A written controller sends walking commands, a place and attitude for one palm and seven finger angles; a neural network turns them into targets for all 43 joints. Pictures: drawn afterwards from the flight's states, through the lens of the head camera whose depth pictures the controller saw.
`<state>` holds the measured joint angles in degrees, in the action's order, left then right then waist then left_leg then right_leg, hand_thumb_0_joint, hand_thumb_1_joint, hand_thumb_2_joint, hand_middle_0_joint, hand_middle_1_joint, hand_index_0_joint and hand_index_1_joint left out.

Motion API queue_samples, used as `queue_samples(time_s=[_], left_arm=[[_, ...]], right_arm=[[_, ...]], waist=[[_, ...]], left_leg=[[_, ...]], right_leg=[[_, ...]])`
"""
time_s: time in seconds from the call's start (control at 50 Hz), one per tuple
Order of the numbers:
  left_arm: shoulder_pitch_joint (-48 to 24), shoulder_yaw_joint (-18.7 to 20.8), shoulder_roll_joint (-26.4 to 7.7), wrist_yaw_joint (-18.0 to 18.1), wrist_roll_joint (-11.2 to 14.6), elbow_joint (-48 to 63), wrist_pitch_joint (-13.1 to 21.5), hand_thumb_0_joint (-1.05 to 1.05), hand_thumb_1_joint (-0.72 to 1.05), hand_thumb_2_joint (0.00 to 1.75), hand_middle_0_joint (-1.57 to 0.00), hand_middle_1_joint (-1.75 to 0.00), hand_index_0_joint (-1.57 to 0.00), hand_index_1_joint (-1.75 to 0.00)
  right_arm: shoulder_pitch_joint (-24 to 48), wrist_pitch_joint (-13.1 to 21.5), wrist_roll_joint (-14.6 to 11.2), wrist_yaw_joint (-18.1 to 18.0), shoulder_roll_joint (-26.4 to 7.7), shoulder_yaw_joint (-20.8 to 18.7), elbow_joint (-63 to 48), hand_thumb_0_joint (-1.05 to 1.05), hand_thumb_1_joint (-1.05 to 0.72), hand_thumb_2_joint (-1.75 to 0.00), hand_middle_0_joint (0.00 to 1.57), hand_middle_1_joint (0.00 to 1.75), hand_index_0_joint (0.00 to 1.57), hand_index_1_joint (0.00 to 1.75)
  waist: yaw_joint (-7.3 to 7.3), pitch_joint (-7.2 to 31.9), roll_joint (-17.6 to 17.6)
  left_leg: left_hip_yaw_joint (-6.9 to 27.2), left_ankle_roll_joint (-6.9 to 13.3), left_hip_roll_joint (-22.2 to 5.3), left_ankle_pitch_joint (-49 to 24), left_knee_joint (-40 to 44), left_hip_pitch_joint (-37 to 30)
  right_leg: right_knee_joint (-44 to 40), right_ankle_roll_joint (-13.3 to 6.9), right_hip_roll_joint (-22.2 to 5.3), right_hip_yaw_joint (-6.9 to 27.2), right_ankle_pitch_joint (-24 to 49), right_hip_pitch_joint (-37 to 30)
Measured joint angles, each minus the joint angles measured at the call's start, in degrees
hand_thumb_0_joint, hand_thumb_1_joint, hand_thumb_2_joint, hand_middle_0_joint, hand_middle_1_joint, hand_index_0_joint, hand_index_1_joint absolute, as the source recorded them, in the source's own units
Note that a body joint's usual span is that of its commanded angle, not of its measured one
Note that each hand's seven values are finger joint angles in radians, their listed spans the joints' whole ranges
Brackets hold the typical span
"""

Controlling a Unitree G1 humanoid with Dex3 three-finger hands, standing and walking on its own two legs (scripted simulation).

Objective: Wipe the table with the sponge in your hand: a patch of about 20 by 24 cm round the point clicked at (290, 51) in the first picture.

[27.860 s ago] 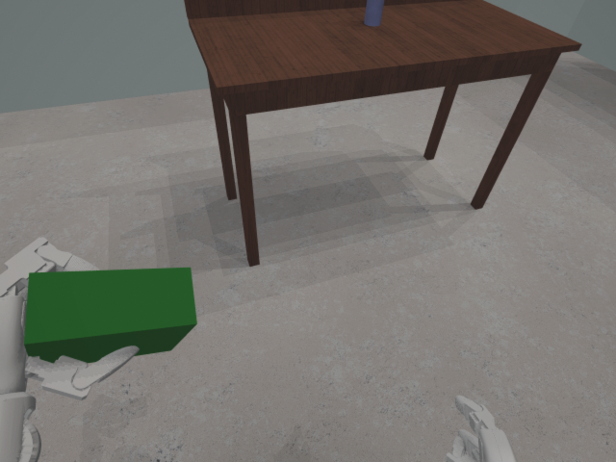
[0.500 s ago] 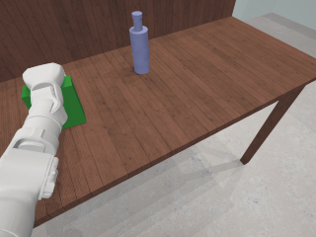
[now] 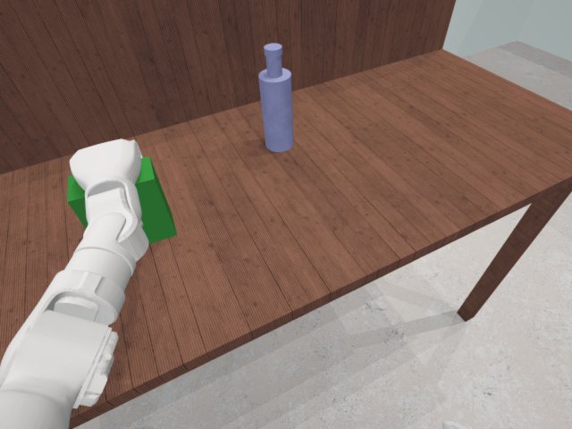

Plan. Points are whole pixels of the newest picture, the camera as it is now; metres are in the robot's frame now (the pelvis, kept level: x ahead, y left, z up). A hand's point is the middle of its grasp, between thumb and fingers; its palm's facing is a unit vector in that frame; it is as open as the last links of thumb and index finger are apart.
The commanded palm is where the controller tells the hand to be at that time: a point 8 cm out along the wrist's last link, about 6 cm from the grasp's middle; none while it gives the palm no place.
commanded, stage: wipe back along the third lane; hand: left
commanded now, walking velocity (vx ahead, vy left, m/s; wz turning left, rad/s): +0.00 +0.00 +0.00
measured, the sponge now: (132, 218) +0.42 +0.28 +0.07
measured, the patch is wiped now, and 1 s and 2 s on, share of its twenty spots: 1.00 1.00 1.00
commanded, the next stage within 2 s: slide back across to the middle lane in 1.18 s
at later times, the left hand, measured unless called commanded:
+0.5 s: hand (130, 215) +0.37 +0.24 +0.13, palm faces +0.09 -0.02 -1.00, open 10.1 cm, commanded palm +0.33 +0.21 +0.16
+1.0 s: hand (143, 242) +0.32 +0.21 +0.13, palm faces +0.12 -0.05 -0.99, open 10.1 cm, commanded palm +0.28 +0.19 +0.16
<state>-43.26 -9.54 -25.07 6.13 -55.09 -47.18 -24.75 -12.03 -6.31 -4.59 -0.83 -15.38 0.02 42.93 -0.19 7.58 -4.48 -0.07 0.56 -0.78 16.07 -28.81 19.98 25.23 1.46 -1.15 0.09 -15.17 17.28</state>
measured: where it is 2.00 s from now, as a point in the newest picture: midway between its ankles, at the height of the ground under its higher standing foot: outside the picture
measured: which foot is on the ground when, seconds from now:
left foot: down 0.00-1.00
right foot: down 0.00-1.00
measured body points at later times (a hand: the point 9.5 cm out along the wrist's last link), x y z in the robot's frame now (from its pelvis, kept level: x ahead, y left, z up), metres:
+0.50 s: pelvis +0.02 -0.01 +0.00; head +0.01 -0.04 +0.45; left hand +0.36 +0.24 +0.18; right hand +0.26 -0.21 -0.09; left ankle -0.02 +0.11 -0.74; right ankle -0.03 -0.14 -0.74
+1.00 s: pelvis -0.01 -0.02 +0.00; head -0.04 -0.07 +0.44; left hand +0.31 +0.20 +0.18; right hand +0.22 -0.23 -0.09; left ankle -0.02 +0.11 -0.74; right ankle -0.03 -0.14 -0.74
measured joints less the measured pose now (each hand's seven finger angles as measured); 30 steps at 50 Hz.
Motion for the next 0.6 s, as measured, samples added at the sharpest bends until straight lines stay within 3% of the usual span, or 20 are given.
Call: queue_samples(time_s=[0.36, 0.6], left_arm=[[13.6, -5.4, 2.7, -5.3, -0.6, 25.6, -9.0, 0.01, -0.49, 1.07, -0.68, -1.39, -0.71, -1.39], [18.7, -8.2, 4.0, -6.7, -1.5, 35.0, -13.1, 0.02, -0.48, 1.06, -0.68, -1.4, -0.7, -1.39]], right_arm=[[9.5, -2.7, -0.4, 1.0, -1.0, 1.7, -7.0, 0.01, -0.91, -0.9, 0.2, 0.3, 0.2, 0.3], [10.2, -3.0, -0.5, 1.9, 0.2, 3.1, -7.2, 0.01, -0.91, -0.9, 0.2, 0.3, 0.2, 0.3]], waist=[[-3.91, -0.2, -0.4], [-4.94, -0.6, -1.3]], left_leg=[[1.5, -0.3, 0.5, 2.4, -1.2, -3.7], [1.5, -0.5, 0.6, 2.7, -2.4, -3.9]], right_leg=[[1.5, -0.3, -0.5, -1.6, -3.1, -4.2], [3.6, -0.4, -0.6, -1.7, -3.9, -3.9]])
